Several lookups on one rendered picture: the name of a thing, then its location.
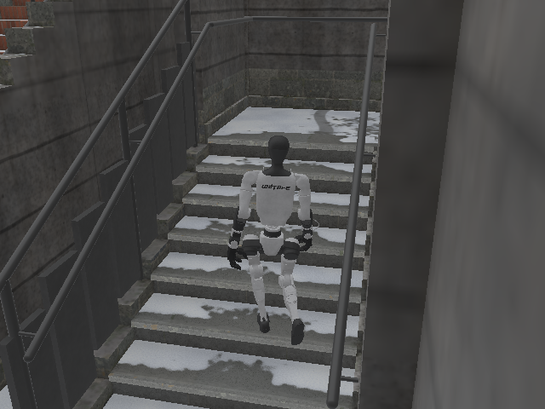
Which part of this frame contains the robot left foot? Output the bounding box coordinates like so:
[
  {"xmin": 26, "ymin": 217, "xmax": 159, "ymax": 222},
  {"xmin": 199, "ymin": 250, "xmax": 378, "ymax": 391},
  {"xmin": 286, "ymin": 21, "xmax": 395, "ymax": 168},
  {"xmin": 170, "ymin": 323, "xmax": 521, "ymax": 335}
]
[{"xmin": 257, "ymin": 313, "xmax": 270, "ymax": 333}]

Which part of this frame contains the right robot upper arm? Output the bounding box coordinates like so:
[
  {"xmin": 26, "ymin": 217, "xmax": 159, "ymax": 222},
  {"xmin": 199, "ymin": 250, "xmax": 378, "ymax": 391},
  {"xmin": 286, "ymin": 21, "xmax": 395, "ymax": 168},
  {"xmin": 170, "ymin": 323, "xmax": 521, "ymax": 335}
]
[{"xmin": 295, "ymin": 173, "xmax": 311, "ymax": 221}]

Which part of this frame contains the robot left hand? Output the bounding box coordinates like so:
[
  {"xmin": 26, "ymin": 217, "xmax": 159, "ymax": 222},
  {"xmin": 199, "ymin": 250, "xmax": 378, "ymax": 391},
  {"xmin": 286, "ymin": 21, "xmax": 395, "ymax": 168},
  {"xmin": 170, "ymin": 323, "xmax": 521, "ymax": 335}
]
[{"xmin": 227, "ymin": 246, "xmax": 248, "ymax": 270}]

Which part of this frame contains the left robot upper arm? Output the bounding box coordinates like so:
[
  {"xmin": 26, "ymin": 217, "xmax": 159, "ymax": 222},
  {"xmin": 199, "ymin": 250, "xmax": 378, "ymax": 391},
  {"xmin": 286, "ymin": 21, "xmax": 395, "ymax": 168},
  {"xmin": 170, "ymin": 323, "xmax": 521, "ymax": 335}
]
[{"xmin": 238, "ymin": 170, "xmax": 259, "ymax": 219}]

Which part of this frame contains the robot left forearm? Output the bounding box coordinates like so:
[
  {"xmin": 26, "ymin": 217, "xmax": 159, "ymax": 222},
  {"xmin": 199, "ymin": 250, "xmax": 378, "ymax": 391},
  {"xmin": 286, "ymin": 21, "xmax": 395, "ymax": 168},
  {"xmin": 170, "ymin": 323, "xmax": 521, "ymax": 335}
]
[{"xmin": 228, "ymin": 206, "xmax": 246, "ymax": 249}]

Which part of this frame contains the humanoid robot head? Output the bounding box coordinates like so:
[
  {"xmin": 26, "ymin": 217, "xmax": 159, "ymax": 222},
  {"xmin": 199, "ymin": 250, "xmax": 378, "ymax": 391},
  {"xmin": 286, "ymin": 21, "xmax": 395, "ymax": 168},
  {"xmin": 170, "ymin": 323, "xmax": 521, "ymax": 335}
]
[{"xmin": 262, "ymin": 135, "xmax": 291, "ymax": 176}]

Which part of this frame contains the robot right hand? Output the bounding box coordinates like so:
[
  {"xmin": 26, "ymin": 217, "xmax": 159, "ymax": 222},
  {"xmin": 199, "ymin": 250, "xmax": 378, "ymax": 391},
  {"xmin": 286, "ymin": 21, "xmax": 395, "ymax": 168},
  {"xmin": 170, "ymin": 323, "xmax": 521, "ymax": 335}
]
[{"xmin": 295, "ymin": 234, "xmax": 312, "ymax": 251}]

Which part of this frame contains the robot right forearm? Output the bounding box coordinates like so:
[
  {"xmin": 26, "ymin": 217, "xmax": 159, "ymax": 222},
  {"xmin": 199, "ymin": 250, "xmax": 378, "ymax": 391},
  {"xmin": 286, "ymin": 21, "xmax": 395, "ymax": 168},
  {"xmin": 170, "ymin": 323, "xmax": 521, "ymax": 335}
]
[{"xmin": 301, "ymin": 209, "xmax": 313, "ymax": 239}]

